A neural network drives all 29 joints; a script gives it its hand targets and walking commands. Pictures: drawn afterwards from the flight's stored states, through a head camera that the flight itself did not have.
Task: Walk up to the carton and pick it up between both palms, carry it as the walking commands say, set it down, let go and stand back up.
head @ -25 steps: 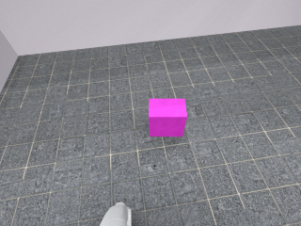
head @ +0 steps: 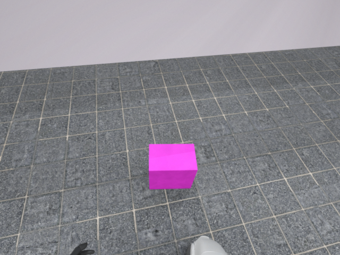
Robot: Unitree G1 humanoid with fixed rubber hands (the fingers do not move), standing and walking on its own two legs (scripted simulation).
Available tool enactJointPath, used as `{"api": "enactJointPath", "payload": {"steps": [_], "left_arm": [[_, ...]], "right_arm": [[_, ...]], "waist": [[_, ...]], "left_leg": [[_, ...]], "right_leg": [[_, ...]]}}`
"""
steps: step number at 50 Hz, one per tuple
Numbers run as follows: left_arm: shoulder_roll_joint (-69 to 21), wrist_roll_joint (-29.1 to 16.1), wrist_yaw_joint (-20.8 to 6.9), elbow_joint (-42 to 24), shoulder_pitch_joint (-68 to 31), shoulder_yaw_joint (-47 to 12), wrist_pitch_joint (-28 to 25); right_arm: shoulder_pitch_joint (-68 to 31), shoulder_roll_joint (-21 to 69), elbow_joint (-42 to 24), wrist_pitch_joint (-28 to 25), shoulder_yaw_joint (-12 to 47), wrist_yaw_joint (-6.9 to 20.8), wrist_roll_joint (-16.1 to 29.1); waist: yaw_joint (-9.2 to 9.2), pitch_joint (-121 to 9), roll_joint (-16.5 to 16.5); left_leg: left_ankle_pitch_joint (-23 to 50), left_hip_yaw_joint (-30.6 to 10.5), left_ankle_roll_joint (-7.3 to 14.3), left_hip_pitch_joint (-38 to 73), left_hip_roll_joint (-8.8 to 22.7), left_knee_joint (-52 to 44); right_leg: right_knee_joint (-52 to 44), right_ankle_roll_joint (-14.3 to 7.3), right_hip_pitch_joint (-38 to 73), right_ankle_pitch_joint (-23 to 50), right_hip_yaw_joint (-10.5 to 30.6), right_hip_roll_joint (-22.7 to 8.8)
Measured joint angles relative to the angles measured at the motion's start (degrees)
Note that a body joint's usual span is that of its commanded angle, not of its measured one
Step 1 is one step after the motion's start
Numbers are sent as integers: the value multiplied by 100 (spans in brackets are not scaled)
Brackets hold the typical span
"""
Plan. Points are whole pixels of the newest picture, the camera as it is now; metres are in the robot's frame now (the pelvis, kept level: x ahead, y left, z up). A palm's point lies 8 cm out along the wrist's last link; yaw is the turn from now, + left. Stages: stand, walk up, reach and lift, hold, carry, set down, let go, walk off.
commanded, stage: walk up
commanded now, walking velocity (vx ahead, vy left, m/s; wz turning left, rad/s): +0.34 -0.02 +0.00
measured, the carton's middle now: (170, 167) +0.64 -0.06 -0.65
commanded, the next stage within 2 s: none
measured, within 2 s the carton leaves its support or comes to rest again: neither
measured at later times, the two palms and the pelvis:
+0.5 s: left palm out of the picture +0.13 +0.20 -0.16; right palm (251, 212) +0.25 -0.25 -0.14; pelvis +0.16 -0.02 -0.01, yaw +0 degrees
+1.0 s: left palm (97, 232) +0.20 +0.18 -0.15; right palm (253, 229) +0.20 -0.24 -0.15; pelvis +0.21 -0.03 +0.00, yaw +1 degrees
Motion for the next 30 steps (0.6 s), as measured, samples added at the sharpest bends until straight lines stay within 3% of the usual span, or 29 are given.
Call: {"api": "enactJointPath", "payload": {"steps": [4,8,11,17,21,24,27,30], "left_arm": [[-19,2,27,-94,-134,10,-123],[-223,-7,142,-86,-162,-41,-226],[-344,-14,193,41,-26,-46,-219],[-451,81,263,259,470,-48,-221],[-404,46,308,489,842,-46,-126],[-387,-16,340,708,1024,-59,-34],[-301,-105,394,826,1078,-59,89],[-286,-109,406,881,1084,-79,147]], "right_arm": [[361,-86,191,118,10,22,-30],[123,-236,258,288,-9,-42,-7],[-103,-232,190,263,-19,-51,23],[-620,-103,-44,425,-50,-33,29],[-924,-21,-155,396,-3,20,73],[-1103,25,-157,240,73,-61,82],[-1237,199,-149,221,151,-105,105],[-1314,288,-116,281,202,-145,123]], "waist": [[-159,-55,14],[-175,152,438],[-117,138,555],[186,4,556],[343,-86,488],[386,-53,445],[427,-32,125],[418,-82,43]], "left_leg": [[-604,-27,-196,165,29,519],[-1480,-621,-11,-780,123,3051],[-1322,-631,20,-1330,120,3654],[-897,-509,-13,-1916,84,3139],[-167,-520,53,-1763,105,1890],[555,-511,147,-1242,30,727],[440,-391,247,-1074,-159,661],[399,-363,267,-948,-234,551]], "right_leg": [[-927,-127,606,211,-220,80],[-539,-407,716,-131,-383,355],[-854,-421,1026,-164,-443,470],[-1326,-401,1483,-200,-453,560],[-1469,-312,1750,-316,-464,589],[-1252,-190,1898,-573,-469,596],[-1204,-95,1988,-699,-309,431],[-1314,-61,2111,-712,-274,378]]}}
